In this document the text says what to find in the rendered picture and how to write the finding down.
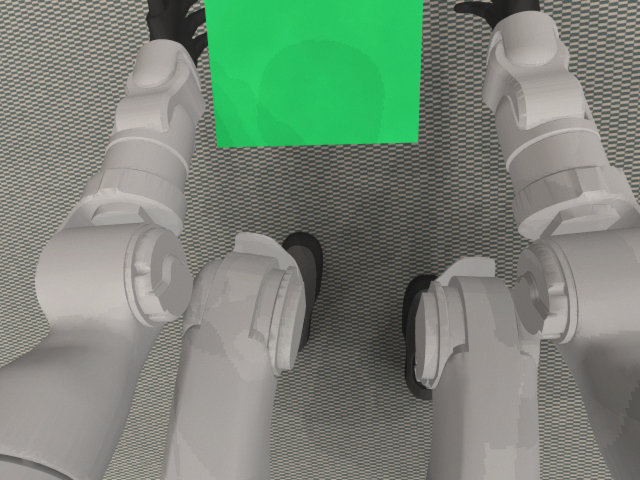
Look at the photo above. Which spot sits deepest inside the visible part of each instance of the robot right upper arm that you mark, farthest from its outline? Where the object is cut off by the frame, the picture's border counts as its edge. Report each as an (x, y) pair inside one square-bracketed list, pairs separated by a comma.
[(581, 291)]

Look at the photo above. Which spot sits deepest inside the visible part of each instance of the robot left forearm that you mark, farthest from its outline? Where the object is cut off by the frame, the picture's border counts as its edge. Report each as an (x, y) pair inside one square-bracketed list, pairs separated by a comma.
[(148, 156)]

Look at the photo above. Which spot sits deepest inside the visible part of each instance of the robot left hand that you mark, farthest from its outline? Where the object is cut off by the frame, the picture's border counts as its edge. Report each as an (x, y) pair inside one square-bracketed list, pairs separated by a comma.
[(166, 20)]

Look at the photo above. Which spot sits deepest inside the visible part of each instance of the robot right hand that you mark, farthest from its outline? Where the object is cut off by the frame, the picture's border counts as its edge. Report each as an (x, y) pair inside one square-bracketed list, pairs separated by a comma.
[(497, 10)]

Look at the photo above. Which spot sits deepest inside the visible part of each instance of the robot right forearm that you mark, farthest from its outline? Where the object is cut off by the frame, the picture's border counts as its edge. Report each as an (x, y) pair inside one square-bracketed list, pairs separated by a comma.
[(562, 179)]

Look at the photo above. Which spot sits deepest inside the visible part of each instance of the right robot shin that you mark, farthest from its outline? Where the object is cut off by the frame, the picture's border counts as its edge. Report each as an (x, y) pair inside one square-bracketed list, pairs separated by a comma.
[(485, 267)]

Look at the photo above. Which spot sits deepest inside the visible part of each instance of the robot left upper arm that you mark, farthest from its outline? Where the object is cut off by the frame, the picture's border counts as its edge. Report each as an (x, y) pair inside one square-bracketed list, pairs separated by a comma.
[(107, 291)]

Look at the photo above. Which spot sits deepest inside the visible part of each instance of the carton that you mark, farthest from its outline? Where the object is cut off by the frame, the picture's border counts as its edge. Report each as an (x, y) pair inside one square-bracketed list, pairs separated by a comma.
[(315, 72)]

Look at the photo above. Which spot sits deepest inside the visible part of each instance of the robot left foot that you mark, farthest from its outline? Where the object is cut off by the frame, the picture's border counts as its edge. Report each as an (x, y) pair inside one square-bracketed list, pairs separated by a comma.
[(307, 252)]

